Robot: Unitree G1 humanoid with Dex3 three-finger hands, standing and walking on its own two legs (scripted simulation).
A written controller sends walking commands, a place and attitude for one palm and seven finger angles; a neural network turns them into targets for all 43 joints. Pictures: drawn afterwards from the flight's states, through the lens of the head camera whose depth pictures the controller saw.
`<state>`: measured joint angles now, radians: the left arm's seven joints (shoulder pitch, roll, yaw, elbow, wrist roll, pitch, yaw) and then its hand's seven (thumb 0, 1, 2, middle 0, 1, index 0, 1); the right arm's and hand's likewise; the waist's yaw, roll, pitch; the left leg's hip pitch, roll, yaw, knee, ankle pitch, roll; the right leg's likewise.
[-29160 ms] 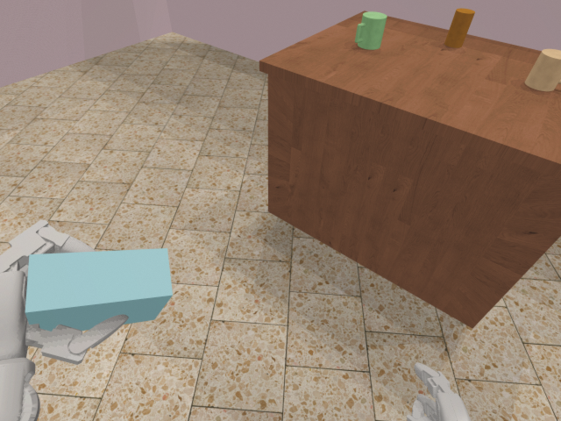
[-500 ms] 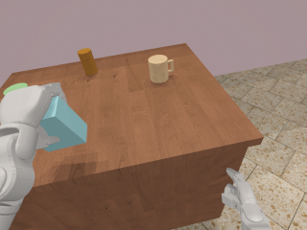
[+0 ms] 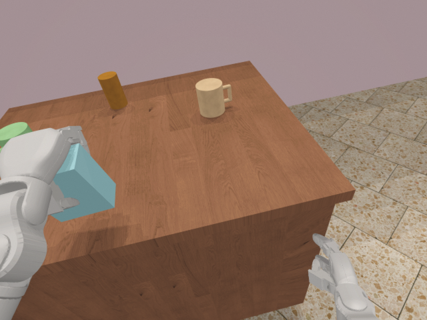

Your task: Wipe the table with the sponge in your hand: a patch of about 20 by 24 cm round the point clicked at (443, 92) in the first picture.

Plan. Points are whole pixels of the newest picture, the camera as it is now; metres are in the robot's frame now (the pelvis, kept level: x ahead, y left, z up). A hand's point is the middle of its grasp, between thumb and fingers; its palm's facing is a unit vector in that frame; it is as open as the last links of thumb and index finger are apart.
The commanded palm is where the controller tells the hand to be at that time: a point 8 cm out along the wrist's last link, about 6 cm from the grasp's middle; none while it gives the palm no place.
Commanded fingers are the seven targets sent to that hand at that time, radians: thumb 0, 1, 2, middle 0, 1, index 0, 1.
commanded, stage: move the sponge above the wiping area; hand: left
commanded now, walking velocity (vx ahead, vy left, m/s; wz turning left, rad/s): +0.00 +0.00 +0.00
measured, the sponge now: (76, 191) +0.25 +0.30 +0.16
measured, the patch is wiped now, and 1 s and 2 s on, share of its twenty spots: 0.00 0.00 0.00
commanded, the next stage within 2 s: none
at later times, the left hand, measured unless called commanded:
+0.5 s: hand (72, 174) +0.27 +0.30 +0.19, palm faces +0.13 -0.03 -0.99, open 9.8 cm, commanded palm +0.22 +0.29 +0.26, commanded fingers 0.00 0.10 1.30 -1.20 -1.60 -1.20 -1.60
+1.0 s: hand (86, 173) +0.29 +0.29 +0.17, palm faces +0.09 -0.05 -0.99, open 9.8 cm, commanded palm +0.24 +0.29 +0.24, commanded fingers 0.00 0.10 1.30 -1.20 -1.60 -1.20 -1.60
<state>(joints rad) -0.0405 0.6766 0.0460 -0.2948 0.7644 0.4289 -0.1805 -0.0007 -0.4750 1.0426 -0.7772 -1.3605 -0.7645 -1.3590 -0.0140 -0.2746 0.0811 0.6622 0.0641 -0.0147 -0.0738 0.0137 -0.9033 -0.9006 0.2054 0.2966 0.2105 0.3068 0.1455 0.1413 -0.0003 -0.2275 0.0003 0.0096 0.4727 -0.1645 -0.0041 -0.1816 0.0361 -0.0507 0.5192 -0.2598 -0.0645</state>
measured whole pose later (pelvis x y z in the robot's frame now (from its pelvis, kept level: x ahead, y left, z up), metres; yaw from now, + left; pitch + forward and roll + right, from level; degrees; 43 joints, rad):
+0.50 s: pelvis +0.01 +0.01 +0.00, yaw +1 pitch -4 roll +1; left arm -0.09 0.63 -0.02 -0.21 0.81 0.41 -0.17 0.00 -0.47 1.04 -0.78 -1.36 -0.76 -1.36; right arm -0.01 -0.27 0.07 0.68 0.06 -0.02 -0.08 0.01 -0.90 -0.90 0.21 0.30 0.20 0.30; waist 0.14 0.13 0.01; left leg -0.22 -0.01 0.00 0.46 -0.16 0.00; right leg -0.17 0.03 -0.05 0.50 -0.26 -0.06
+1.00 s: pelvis +0.01 +0.01 +0.00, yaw +1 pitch -3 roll +0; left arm -0.12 0.59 -0.07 -0.16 0.85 0.40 -0.16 0.00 -0.47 1.04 -0.78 -1.36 -0.76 -1.36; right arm 0.01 -0.27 0.07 0.68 0.06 -0.01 -0.06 0.01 -0.90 -0.90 0.20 0.30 0.21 0.31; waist 0.13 0.12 0.01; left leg -0.22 -0.02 0.01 0.45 -0.17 0.02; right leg -0.16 0.02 -0.05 0.48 -0.26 -0.05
